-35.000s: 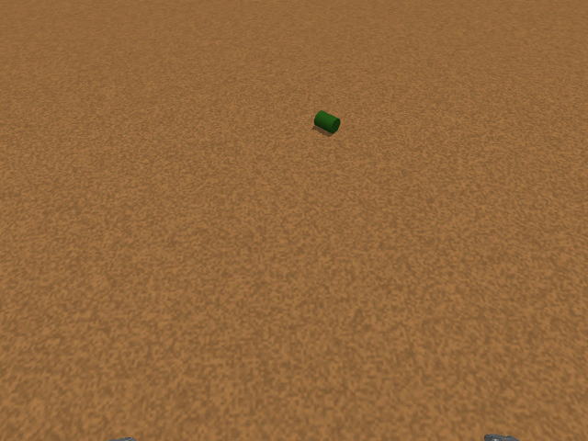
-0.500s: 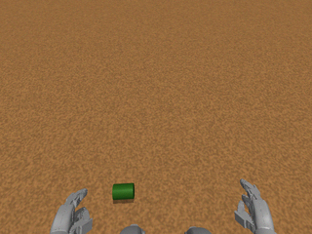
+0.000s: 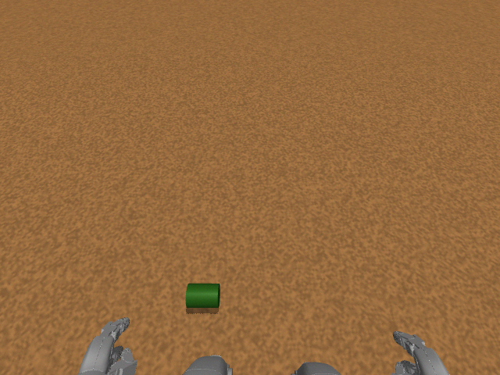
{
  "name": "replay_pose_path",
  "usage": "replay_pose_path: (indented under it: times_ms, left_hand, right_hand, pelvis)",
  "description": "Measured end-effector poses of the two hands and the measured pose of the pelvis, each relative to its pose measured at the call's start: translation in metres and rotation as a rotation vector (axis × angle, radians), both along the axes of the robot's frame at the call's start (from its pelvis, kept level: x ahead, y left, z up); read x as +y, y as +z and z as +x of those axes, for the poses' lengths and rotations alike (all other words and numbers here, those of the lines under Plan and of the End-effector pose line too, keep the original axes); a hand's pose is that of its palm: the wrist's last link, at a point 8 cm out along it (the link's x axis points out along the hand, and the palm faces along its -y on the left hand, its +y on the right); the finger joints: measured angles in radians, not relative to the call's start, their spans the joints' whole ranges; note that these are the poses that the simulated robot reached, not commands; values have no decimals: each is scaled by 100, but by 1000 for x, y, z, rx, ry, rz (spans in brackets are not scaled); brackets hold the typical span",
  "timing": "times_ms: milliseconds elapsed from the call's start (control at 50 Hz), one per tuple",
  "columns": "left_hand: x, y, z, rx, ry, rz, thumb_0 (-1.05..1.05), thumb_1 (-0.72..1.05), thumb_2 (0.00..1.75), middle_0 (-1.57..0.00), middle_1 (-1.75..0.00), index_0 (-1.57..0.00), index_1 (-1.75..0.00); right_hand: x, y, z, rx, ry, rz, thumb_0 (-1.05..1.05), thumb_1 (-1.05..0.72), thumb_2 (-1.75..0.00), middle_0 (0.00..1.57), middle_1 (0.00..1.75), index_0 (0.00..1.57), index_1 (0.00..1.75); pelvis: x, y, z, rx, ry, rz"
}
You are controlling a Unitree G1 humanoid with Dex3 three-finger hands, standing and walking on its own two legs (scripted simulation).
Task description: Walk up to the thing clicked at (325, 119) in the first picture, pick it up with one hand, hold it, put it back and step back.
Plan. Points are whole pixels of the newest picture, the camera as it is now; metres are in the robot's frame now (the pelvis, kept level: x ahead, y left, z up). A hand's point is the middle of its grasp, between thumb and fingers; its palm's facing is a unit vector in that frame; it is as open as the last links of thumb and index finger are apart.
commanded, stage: stand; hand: left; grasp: from above
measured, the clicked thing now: (203, 295) +0.45 +0.21 -0.70
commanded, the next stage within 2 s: none
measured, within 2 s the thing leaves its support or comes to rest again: neither
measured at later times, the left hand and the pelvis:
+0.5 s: hand out of the picture +0.02 +0.24 -0.13, palm faces +0.03 -0.94 -0.33, open 7.4 cm; pelvis +0.00 +0.00 +0.04, yaw +0 degrees
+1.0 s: hand out of the picture +0.06 +0.24 -0.12, palm faces +0.00 -0.95 -0.33, open 7.4 cm; pelvis +0.01 +0.00 +0.04, yaw -1 degrees
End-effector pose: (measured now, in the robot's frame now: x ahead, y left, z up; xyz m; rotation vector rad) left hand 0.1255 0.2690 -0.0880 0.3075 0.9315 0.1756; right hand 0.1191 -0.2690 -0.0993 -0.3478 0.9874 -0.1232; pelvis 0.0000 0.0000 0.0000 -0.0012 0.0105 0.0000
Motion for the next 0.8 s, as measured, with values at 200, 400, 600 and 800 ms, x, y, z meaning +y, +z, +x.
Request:
replay_pose_path:
  times_ms: [200,400,600,800]
  left_hand:
    - [13,-9,-69,227,97,-16,1,90,90,-20,-30,-20,-30]
    - [12,-4,-107,347,137,-21,1,90,90,-20,-30,-20,-30]
    - [14,1,-105,357,137,-6,1,90,90,-20,-30,-20,-30]
    - [12,3,-87,337,115,-5,0,90,90,-20,-30,-20,-30]
  right_hand:
    - [-2,7,-40,139,-84,5,1,-90,-90,20,30,21,30]
    - [4,5,-61,215,-114,42,0,-90,-90,20,30,21,30]
    - [-4,6,-66,236,-128,39,0,-90,-90,20,30,21,30]
    - [-14,10,-67,250,-138,24,0,-90,-90,20,30,21,30]
  pelvis:
    - [5,23,1,-59,-2,-8]
    - [5,35,-2,-86,-2,-3]
    - [2,39,-3,-93,-3,-2]
    - [-1,41,-1,-85,-6,-3]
